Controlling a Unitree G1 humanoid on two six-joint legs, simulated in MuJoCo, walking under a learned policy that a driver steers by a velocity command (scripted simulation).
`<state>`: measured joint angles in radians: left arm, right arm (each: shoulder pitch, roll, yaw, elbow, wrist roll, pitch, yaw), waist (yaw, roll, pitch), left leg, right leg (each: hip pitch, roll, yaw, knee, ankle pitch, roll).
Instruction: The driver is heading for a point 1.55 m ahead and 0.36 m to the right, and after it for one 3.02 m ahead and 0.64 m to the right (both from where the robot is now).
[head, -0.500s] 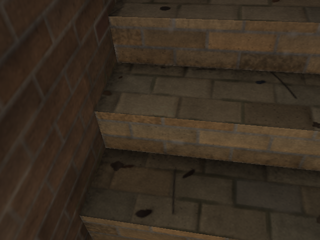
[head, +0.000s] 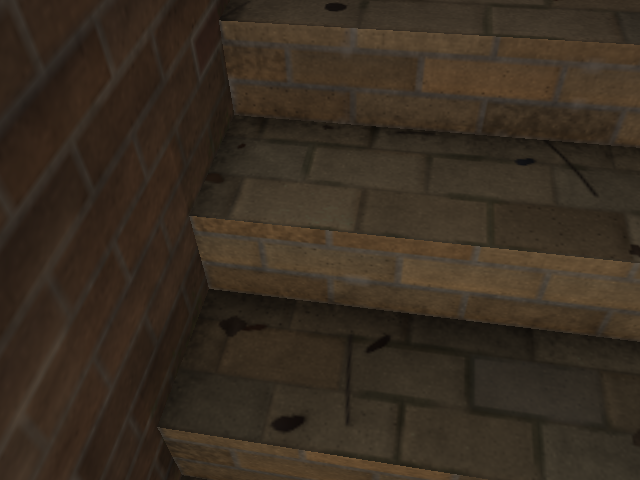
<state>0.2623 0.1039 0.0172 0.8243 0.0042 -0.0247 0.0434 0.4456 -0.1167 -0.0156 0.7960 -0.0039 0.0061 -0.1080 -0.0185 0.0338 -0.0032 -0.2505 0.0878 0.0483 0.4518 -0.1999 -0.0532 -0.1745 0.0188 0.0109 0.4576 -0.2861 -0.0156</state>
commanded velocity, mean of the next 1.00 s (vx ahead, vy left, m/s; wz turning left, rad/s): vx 0.19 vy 0.00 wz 0.00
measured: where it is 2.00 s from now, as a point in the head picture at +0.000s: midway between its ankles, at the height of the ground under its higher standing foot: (439, 340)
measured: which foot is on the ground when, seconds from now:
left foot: down 0.00-1.00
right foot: down 0.00-0.70, up 0.72-1.00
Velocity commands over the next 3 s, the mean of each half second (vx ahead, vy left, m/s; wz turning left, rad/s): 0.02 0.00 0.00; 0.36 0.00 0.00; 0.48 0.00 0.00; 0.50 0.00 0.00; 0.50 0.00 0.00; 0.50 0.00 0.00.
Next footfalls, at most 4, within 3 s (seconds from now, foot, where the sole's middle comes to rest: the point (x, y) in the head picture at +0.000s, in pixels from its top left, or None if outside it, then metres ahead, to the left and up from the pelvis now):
1.12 right None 0.28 -0.11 -0.59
1.62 left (372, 386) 0.53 -0.05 -0.40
2.04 right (513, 189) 0.77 -0.29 -0.21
2.52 left None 1.08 -0.11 -0.02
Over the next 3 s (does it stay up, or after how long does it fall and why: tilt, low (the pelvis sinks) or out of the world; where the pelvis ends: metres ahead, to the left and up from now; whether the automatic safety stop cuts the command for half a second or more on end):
stays up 1.18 -0.24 0.81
